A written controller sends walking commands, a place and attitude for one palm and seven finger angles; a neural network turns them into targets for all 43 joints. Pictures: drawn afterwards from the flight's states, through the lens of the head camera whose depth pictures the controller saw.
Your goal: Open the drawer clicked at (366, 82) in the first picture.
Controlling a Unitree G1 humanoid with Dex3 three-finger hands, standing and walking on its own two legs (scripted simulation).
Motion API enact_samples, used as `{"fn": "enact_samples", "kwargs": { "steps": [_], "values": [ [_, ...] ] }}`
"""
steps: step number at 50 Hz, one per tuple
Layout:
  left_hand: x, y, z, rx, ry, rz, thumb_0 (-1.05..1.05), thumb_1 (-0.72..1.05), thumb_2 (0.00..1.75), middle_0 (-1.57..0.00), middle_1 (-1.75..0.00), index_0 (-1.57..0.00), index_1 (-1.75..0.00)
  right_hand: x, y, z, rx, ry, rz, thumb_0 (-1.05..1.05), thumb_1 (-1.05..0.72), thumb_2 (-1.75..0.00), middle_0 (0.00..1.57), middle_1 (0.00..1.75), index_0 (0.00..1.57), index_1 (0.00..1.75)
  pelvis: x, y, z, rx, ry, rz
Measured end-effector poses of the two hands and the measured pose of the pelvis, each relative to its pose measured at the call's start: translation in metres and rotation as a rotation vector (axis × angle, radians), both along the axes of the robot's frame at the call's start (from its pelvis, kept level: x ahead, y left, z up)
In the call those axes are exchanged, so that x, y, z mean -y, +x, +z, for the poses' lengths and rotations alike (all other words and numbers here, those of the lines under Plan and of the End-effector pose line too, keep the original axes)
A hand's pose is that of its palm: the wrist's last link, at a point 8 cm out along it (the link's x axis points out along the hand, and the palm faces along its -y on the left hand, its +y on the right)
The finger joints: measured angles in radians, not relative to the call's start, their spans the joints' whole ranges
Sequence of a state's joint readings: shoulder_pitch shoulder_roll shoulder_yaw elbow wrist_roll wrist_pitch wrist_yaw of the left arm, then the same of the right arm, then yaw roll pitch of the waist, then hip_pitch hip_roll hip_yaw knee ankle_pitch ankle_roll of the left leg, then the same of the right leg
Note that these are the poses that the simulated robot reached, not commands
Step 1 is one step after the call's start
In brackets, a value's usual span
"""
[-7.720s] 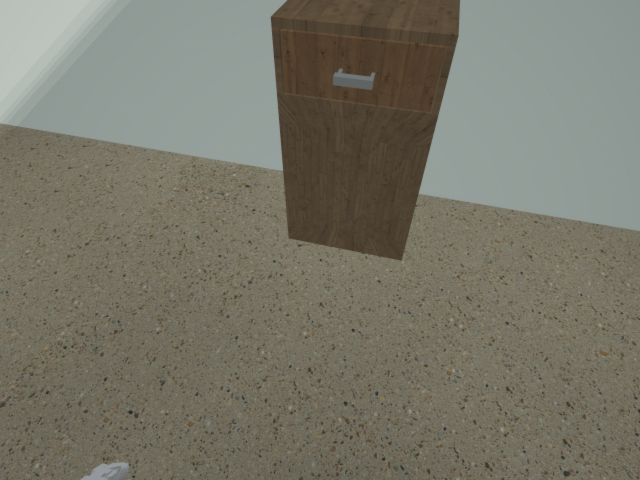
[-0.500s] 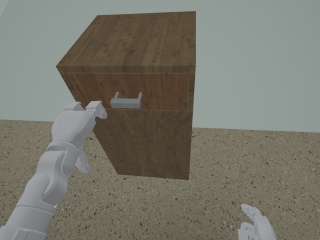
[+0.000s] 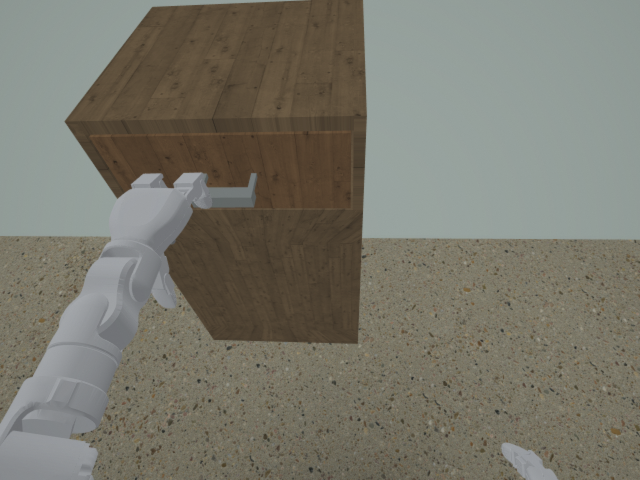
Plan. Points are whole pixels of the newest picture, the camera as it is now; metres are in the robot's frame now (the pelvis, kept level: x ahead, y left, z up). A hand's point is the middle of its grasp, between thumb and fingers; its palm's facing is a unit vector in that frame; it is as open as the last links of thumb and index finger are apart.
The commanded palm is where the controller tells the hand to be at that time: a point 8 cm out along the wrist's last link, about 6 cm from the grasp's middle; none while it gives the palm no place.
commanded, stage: move the hooked fingers above the handle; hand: left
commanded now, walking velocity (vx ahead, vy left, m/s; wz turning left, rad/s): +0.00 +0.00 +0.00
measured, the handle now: (225, 188) +0.57 +0.23 -0.01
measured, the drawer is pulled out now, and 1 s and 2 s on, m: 0.00 0.00 0.00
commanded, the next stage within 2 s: lower the fingers behind the handle in 1.62 s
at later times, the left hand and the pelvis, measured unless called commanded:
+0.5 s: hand (195, 207) +0.46 +0.23 +0.06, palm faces -0.03 +0.00 -1.00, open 13.8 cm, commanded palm +0.45 +0.23 +0.12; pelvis +0.01 +0.01 -0.01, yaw +0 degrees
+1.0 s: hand (217, 183) +0.52 +0.21 +0.05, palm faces -0.05 -0.02 -1.00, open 13.8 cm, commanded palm +0.50 +0.23 +0.11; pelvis +0.02 +0.01 -0.02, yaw -1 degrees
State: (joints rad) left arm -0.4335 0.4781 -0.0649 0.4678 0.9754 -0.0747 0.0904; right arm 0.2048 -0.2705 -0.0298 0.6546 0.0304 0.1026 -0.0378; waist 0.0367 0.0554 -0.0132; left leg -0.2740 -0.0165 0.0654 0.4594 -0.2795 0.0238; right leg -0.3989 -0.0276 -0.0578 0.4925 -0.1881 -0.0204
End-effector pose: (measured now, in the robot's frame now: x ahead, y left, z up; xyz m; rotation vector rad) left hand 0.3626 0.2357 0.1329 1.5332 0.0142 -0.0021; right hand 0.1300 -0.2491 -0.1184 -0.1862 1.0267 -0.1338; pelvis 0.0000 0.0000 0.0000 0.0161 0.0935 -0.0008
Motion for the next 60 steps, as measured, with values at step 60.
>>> {"fn": "enact_samples", "kwargs": {
  "steps": [60],
  "values": [
    [0.014,0.141,-0.029,-0.020,0.021,0.044,0.00,-0.48,0.30,-0.33,-1.21,-0.32,-1.20,0.012,-0.120,-0.017,-0.333,-0.057,-0.210,0.01,-0.91,-0.90,0.20,0.30,0.20,0.30,-0.011,0.017,-0.016,-0.210,-0.018,-0.025]
  ]
}}
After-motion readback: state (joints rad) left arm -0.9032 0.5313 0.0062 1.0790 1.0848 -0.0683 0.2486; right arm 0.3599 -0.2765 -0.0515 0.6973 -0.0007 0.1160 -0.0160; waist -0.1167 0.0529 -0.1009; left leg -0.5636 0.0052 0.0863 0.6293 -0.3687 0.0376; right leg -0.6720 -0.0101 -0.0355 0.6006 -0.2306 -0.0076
